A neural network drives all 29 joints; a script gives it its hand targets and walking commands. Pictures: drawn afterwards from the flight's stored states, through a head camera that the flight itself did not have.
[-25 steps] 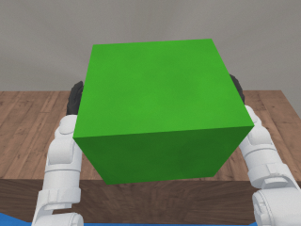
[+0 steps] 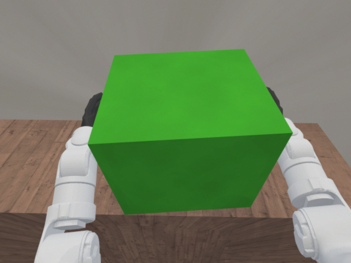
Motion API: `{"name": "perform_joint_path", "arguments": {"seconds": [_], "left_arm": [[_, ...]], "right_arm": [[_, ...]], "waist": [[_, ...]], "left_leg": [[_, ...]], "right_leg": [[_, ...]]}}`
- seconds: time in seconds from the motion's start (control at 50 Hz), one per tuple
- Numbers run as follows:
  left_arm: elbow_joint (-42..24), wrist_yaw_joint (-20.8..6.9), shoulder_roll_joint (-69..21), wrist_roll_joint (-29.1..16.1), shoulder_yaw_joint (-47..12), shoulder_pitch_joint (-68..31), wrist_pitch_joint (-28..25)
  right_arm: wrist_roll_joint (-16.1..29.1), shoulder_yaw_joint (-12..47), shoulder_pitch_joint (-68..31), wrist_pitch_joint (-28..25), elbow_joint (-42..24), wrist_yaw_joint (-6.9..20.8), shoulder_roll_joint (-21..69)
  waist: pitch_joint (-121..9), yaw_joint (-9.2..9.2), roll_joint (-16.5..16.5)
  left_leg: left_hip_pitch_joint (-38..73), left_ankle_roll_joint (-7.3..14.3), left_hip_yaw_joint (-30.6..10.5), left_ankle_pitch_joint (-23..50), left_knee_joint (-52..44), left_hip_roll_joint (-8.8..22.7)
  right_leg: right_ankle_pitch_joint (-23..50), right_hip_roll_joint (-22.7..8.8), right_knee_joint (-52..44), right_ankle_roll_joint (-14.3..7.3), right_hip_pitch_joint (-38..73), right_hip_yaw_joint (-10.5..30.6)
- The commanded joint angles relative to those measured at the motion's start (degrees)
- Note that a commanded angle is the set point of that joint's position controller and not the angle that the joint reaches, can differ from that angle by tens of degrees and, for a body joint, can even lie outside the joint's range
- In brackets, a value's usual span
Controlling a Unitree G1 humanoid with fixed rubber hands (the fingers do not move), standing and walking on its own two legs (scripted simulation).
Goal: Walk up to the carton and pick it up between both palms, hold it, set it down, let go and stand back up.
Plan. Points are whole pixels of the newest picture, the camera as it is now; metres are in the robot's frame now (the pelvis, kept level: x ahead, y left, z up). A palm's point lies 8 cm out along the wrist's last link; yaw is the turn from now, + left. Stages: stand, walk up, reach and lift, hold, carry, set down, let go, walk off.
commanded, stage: reach and lift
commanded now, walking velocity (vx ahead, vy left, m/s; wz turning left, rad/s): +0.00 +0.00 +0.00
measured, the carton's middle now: (183, 132) +0.40 +0.00 +0.13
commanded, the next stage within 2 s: hold in 1.90 s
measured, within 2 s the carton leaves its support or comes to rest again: neither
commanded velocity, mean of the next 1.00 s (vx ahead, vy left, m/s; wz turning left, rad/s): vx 0.00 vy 0.00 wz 0.00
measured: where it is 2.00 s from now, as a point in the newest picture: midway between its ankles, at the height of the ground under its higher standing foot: outside the picture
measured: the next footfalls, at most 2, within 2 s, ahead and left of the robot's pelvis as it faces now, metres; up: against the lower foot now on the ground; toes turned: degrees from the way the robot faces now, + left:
none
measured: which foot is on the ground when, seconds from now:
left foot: down 0.00-1.00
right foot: down 0.00-1.00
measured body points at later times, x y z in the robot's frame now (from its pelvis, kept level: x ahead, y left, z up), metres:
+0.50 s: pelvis +0.00 +0.01 +0.00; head -0.04 +0.02 +0.45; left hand +0.38 +0.22 +0.21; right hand +0.42 -0.19 +0.22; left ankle +0.02 +0.13 -0.75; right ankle +0.02 -0.10 -0.75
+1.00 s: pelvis +0.00 +0.01 +0.00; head -0.05 +0.02 +0.45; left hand +0.39 +0.21 +0.24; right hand +0.41 -0.20 +0.25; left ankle +0.02 +0.13 -0.75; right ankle +0.02 -0.10 -0.75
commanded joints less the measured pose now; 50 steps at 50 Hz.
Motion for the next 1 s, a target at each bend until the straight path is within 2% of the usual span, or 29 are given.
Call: {"name": "perform_joint_path", "arguments": {"seconds": [0.0, 0.06, 0.08, 0.12, 0.16, 0.18, 0.2, 0.26, 0.36, 0.4, 0.42, 0.46, 0.52, 0.56, 0.6, 0.62, 0.64, 0.66, 0.68, 0.7, 0.74, 0.76, 0.78, 0.84, 0.86, 0.88, 0.92, 0.94, 0.98], "left_arm": [[-22.27, -5.44, -31.46, -7.07, -24.36, -47.63, -1.84], [-16.98, -6.06, -27.68, -5.15, -20.21, -44.59, 0.7], [-16.15, -6.69, -26.39, -5.08, -19.14, -46.13, 0.87], [-20.79, -7.04, -27.93, -7.06, -21.56, -48.29, 1.18], [-18.27, -7.56, -27.27, -5.5, -19.0, -42.52, 2.95], [-10.78, -8.36, -25.37, -3.55, -14.61, -43.97, 3.82], [-19.98, -8.8, -26.07, -4.15, -17.21, -42.1, 3.95], [-26.4, -8.37, -27.83, -6.61, -20.84, -48.57, 4.02], [-29.2, -8.46, -25.66, -6.5, -21.13, -43.21, 7.01], [-27.66, -8.45, -26.96, -6.66, -21.18, -45.54, 7.9], [-27.56, -8.56, -24.03, -6.48, -18.67, -47.86, 7.98], [-23.66, -8.91, -24.58, -6.11, -17.98, -47.77, 8.54], [-21.41, -8.82, -24.84, -5.78, -17.82, -52.96, 8.97], [-19.61, -9.0, -24.89, -5.45, -16.74, -54.02, 9.21], [-20.49, -8.75, -24.03, -5.93, -16.33, -56.58, 9.13], [-18.36, -9.17, -25.12, -6.61, -16.66, -55.04, 9.29], [-18.24, -8.82, -25.54, -7.01, -16.26, -55.92, 9.41], [-16.39, -9.14, -23.88, -4.38, -13.62, -54.43, 9.76], [-13.49, -9.48, -23.59, -3.34, -11.91, -50.61, 10.84], [-11.83, -10.08, -23.23, -2.86, -12.02, -52.11, 10.94], [-12.58, -10.5, -23.69, -3.64, -12.25, -54.36, 11.48], [-17.41, -10.13, -24.3, -4.73, -14.01, -54.81, 11.67], [-9.03, -10.48, -21.95, -4.01, -12.19, -55.87, 11.83], [-20.55, -9.72, -24.82, -6.21, -15.64, -56.68, 11.43], [-20.28, -9.52, -24.44, -6.69, -16.47, -58.69, 11.33], [-17.5, -9.13, -24.0, -5.89, -15.4, -59.18, 11.55], [-21.81, -8.67, -24.79, -6.78, -16.46, -56.46, 12.53], [-24.11, -8.33, -25.22, -7.84, -17.34, -57.16, 12.64], [-24.05, -8.49, -23.53, -8.32, -17.3, -57.06, 12.79]], "right_arm": [[3.47, 15.06, -48.18, -2.06, -24.53, 8.15, 35.71], [4.31, 15.46, -46.15, 0.57, -21.21, 7.08, 36.58], [3.08, 13.96, -45.06, 1.33, -19.09, 6.84, 36.15], [4.98, 15.6, -50.08, 1.35, -26.51, 6.5, 36.49], [5.56, 16.06, -45.44, 3.13, -23.91, 6.06, 36.04], [3.47, 13.24, -46.54, 3.86, -16.82, 6.01, 34.91], [6.0, 16.37, -47.68, 3.65, -26.57, 5.6, 37.28], [7.72, 17.64, -48.76, 4.49, -26.55, 5.03, 36.47], [10.58, 18.7, -47.4, 7.03, -32.99, 4.45, 34.97], [10.55, 17.27, -46.87, 8.47, -27.66, 4.74, 32.56], [11.73, 18.92, -51.82, 8.65, -33.21, 4.58, 34.61], [11.41, 16.86, -49.93, 9.9, -28.59, 4.79, 33.4], [9.82, 14.74, -53.56, 11.0, -24.25, 5.72, 33.09], [9.37, 12.82, -52.4, 11.6, -21.43, 6.29, 33.91], [11.03, 13.76, -56.7, 11.8, -24.8, 6.67, 35.92], [9.64, 13.36, -54.17, 12.17, -22.41, 6.49, 34.44], [10.23, 12.71, -55.51, 12.17, -22.69, 6.63, 34.29], [9.4, 11.97, -50.71, 13.12, -17.19, 6.67, 34.8], [9.86, 13.48, -52.94, 13.12, -18.74, 6.44, 34.06], [9.28, 10.48, -53.21, 13.42, -15.75, 7.19, 32.76], [8.5, 10.13, -53.94, 13.8, -15.82, 6.84, 32.25], [9.85, 12.18, -55.83, 13.7, -21.42, 6.77, 33.12], [8.78, 9.2, -56.04, 14.36, -15.04, 6.93, 31.72], [11.54, 12.47, -56.83, 14.13, -22.91, 6.53, 34.74], [11.71, 12.57, -58.83, 14.27, -23.97, 6.47, 34.16], [11.28, 12.15, -57.78, 14.79, -20.04, 6.46, 34.08], [13.57, 12.92, -56.97, 14.93, -24.39, 6.35, 32.56], [14.46, 14.89, -58.9, 14.71, -28.35, 6.21, 33.75], [15.62, 16.42, -58.39, 15.56, -27.52, 5.23, 34.06]], "waist": [[-30.2, -0.45, -0.45], [-26.58, 0.33, -0.26], [-24.62, -0.95, -1.48], [-29.69, -0.82, -2.24], [-29.1, -0.61, -2.87], [-21.22, -1.21, -1.9], [-30.3, -1.11, -3.47], [-31.97, -3.27, 1.17], [-33.8, -3.3, 0.3], [-28.77, -4.4, 1.79], [-31.88, -1.75, -1.6], [-27.72, -3.28, 0.85], [-25.38, -2.89, 0.81], [-24.31, -2.56, 3.05], [-29.5, -1.31, 1.48], [-25.36, -3.07, 0.67], [-28.52, -2.44, 0.73], [-23.81, -3.14, 1.84], [-22.12, -1.05, -0.31], [-20.72, -2.06, 0.91], [-21.55, -3.3, 0.56], [-25.71, -2.28, 0.43], [-19.67, -2.78, 1.3], [-29.83, -2.88, 2.71], [-30.62, -3.06, 0.89], [-28.29, -2.74, 2.52], [-32.89, -3.72, 4.36], [-36.84, -2.23, 3.32], [-33.57, -3.13, 1.01]], "left_leg": [[8.4, 1.55, -1.43, 9.15, -0.94, -1.87], [5.3, 2.27, -0.28, 8.03, -1.06, -2.95], [4.48, 2.3, -0.33, 5.82, -1.41, -2.96], [6.37, 2.16, -0.56, 8.3, -0.27, -2.58], [5.91, 2.19, -0.3, 10.28, 0.09, -3.34], [3.28, 2.52, -0.35, 5.22, -1.66, -3.63], [4.91, 2.35, -0.89, 12.6, -0.12, -3.56], [6.91, 0.67, -0.53, 15.03, 0.79, -4.27], [8.82, 0.3, -1.85, 19.91, 2.21, -3.21], [8.37, -0.39, -2.45, 18.58, 1.75, -2.85], [7.08, 1.0, -1.94, 15.66, 1.32, -3.16], [6.89, 0.5, -2.43, 14.85, 0.74, -3.05], [6.33, 1.02, -1.82, 7.54, -1.13, -2.4], [4.72, 0.62, -1.79, 4.73, -1.67, -1.97], [6.16, 1.7, -1.63, 6.32, -1.24, -2.38], [5.27, 1.24, -1.5, 5.88, -1.45, -2.41], [5.71, 1.28, -1.46, 7.16, -0.91, -2.45], [5.23, 1.44, -0.99, 5.03, -1.62, -3.11], [4.05, 2.05, -0.68, 4.28, -2.26, -2.62], [4.29, 1.7, -1.76, 1.69, -2.42, -2.07], [3.97, 1.67, -1.61, 1.52, -2.81, -2.15], [4.39, 1.58, -1.59, 4.71, -2.54, -1.97], [1.91, 1.57, -1.83, -0.64, -3.01, -2.17], [5.43, 0.69, -1.54, 7.5, -1.18, -2.26], [6.81, 1.09, -2.11, 7.74, -0.93, -2.27], [6.48, 0.47, -1.61, 6.51, -1.25, -2.23], [8.75, -0.23, -2.07, 12.36, 0.26, -2.42], [10.03, -0.13, -2.32, 16.01, 0.88, -1.93], [8.86, 0.49, -2.12, 15.41, 1.12, -3.14]], "right_leg": [[10.26, 0.14, -3.09, 0.99, 12.06, -0.05], [12.28, -1.2, -2.99, 1.67, 15.23, 0.94], [10.68, -1.16, -2.91, 1.87, 14.46, 0.86], [13.04, -1.01, -2.72, 2.1, 16.11, 1.65], [20.27, -2.16, -2.27, 2.97, 19.57, 2.34], [14.55, -2.36, -2.65, 2.74, 15.82, 1.67], [23.89, -1.96, -1.26, 2.92, 21.94, 2.21], [26.15, -0.8, -0.71, 3.02, 20.63, 1.83], [32.55, -0.66, 0.17, 2.63, 22.26, 2.03], [26.83, -0.27, -1.09, 2.23, 19.4, 1.97], [28.26, -1.08, -0.64, 2.72, 21.43, 2.63], [25.82, -0.7, -1.05, 2.34, 17.8, 2.16], [11.87, -0.48, -3.02, 1.26, 14.01, 1.65], [9.23, -0.75, -3.09, 0.46, 12.9, 2.44], [10.67, -0.49, -2.46, 0.75, 12.86, 2.44], [10.64, -0.34, -2.99, 1.15, 13.25, 2.18], [10.63, 0.03, -3.03, 0.64, 13.03, 2.09], [10.12, -0.68, -3.12, 1.15, 13.22, 2.12], [8.75, -0.63, -3.55, 1.2, 13.18, 2.48], [4.89, -0.66, -4.11, 0.43, 10.83, 2.62], [5.76, -0.19, -4.03, 0.52, 12.48, 2.1], [8.56, -0.13, -3.43, 0.51, 13.88, 2.34], [3.93, -0.8, -4.03, 0.31, 11.48, 2.87], [12.2, -0.4, -2.94, 0.66, 15.6, 2.58], [12.1, 0.2, -2.92, 0.75, 13.79, 2.61], [9.85, 0.02, -3.19, 0.86, 12.55, 2.03], [15.73, 0.56, -2.57, 0.75, 14.28, 2.15], [18.38, 0.79, -2.06, 0.78, 14.89, 2.46], [21.87, -0.13, -2.08, 1.91, 15.99, 2.62]]}}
